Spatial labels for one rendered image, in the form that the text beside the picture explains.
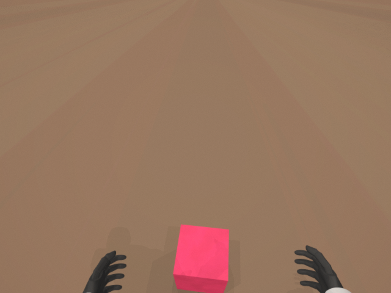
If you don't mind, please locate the carton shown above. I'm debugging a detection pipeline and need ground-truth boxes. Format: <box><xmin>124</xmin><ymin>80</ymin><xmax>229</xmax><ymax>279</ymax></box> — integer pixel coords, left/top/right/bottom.
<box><xmin>173</xmin><ymin>225</ymin><xmax>229</xmax><ymax>293</ymax></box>

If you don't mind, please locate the left robot hand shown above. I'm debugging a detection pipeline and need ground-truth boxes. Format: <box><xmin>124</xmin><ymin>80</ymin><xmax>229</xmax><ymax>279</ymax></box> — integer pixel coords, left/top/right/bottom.
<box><xmin>83</xmin><ymin>251</ymin><xmax>126</xmax><ymax>293</ymax></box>

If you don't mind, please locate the right robot hand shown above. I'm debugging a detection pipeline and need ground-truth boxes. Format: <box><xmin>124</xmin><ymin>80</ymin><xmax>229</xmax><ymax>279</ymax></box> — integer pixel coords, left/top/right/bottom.
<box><xmin>294</xmin><ymin>245</ymin><xmax>343</xmax><ymax>293</ymax></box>

